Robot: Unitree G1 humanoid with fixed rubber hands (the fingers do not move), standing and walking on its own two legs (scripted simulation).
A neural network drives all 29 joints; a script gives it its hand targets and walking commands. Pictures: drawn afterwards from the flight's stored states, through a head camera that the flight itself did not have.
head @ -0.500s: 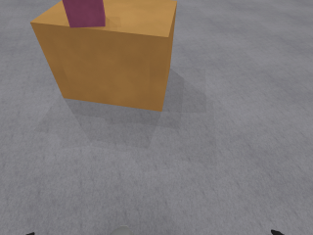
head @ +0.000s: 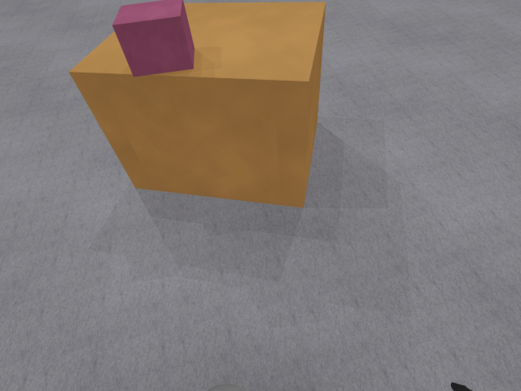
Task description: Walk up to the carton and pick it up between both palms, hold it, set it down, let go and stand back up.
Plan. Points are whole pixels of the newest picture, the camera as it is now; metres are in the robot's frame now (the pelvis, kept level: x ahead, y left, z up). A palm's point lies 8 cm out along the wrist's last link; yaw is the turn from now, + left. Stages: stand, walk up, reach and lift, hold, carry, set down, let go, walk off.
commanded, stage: walk up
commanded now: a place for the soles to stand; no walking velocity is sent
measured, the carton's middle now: (157, 37) +1.22 +0.38 +0.00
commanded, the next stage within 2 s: none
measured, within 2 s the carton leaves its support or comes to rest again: neither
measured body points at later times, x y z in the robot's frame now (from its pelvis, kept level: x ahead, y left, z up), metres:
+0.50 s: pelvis +0.15 +0.10 +0.02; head +0.16 +0.11 +0.47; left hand +0.21 +0.43 -0.08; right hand +0.24 -0.22 -0.08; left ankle +0.18 +0.18 -0.71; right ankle +0.15 -0.08 -0.64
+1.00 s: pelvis +0.26 +0.17 -0.01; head +0.29 +0.14 +0.44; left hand +0.31 +0.51 -0.08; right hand +0.40 -0.14 -0.12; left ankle +0.34 +0.30 -0.70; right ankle +0.28 -0.04 -0.71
